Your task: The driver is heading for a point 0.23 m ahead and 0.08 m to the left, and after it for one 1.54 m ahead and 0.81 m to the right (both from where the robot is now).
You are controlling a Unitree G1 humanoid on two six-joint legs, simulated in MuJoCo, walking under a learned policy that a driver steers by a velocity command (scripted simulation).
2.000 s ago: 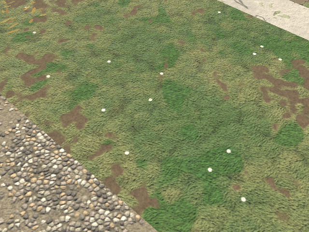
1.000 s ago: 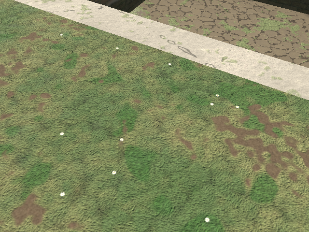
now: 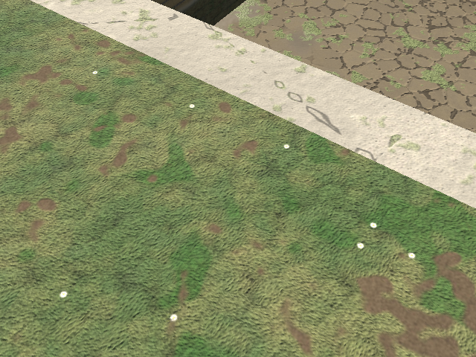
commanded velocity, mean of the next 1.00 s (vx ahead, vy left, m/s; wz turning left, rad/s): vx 0.12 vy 0.00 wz -0.33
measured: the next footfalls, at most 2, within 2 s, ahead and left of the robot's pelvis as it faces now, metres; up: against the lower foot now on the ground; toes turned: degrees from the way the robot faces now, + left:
right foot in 0.40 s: +0.29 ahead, -0.11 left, +0.00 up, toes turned -6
left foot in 0.92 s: +0.28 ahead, +0.08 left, +0.00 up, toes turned -28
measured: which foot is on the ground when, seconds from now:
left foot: down 0.00-0.40, up 0.42-0.90, down 0.92-1.00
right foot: up 0.00-0.38, down 0.40-0.92, up 0.94-1.00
